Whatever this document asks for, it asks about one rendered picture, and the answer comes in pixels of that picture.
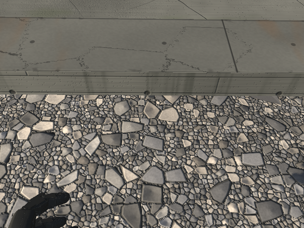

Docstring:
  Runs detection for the left robot hand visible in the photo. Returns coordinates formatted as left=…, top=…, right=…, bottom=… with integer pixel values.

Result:
left=8, top=192, right=79, bottom=228

